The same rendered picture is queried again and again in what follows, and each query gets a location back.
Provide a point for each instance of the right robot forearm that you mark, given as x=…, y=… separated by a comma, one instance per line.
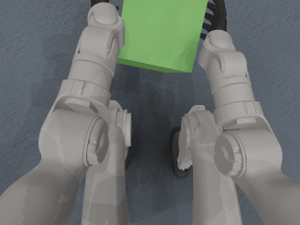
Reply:
x=230, y=85

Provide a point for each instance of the robot left upper arm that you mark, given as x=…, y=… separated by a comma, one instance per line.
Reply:
x=70, y=143

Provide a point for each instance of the robot right foot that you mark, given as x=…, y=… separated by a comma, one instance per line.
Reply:
x=174, y=148

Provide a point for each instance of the robot right upper arm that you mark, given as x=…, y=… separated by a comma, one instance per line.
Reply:
x=252, y=158

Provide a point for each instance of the right robot hand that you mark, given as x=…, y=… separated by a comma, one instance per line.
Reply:
x=218, y=20

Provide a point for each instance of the left robot hand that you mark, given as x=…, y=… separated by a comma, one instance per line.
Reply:
x=93, y=2

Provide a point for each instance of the robot foot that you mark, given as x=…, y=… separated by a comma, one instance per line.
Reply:
x=174, y=148
x=127, y=159

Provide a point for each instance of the robot left foot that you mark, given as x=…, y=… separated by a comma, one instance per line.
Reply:
x=127, y=159

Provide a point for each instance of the carton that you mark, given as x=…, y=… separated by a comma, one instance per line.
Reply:
x=162, y=35

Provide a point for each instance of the left robot forearm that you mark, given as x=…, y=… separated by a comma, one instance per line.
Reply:
x=87, y=87

